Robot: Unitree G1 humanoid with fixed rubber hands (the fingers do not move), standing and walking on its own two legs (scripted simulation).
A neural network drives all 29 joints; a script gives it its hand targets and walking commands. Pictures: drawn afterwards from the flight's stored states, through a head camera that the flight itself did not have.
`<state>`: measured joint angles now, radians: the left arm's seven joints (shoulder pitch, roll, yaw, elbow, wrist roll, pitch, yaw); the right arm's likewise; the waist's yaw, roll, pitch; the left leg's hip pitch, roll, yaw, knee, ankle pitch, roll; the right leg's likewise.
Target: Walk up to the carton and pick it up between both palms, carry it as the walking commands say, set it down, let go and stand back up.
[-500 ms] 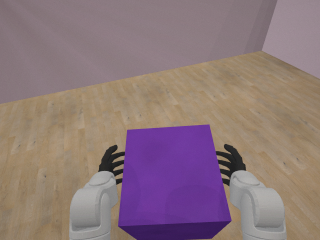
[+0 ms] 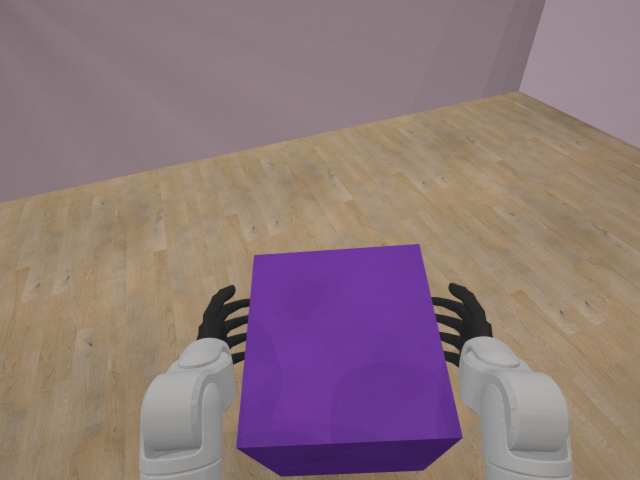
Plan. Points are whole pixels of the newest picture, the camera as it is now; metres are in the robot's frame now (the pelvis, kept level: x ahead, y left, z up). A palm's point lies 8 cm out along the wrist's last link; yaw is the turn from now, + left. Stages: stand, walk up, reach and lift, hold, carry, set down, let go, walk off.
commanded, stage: carry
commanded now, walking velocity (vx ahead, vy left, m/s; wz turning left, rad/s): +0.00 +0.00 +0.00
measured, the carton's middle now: (344, 370) +0.27 -0.01 +0.02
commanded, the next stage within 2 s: hold in 0.82 s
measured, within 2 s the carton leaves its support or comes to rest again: neither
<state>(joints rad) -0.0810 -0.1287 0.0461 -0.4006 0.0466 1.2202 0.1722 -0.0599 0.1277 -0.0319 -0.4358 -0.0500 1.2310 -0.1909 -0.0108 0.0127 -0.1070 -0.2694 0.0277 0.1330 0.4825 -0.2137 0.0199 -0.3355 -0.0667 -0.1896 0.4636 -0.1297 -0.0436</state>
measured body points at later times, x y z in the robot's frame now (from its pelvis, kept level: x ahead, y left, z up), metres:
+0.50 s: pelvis -0.01 +0.00 +0.00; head -0.05 +0.00 +0.45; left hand +0.25 +0.14 +0.10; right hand +0.24 -0.15 +0.09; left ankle +0.03 +0.11 -0.74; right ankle +0.08 -0.10 -0.74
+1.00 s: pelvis -0.02 -0.01 +0.00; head -0.04 -0.02 +0.45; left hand +0.27 +0.14 +0.02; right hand +0.27 -0.15 +0.01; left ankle +0.03 +0.10 -0.74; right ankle +0.08 -0.09 -0.74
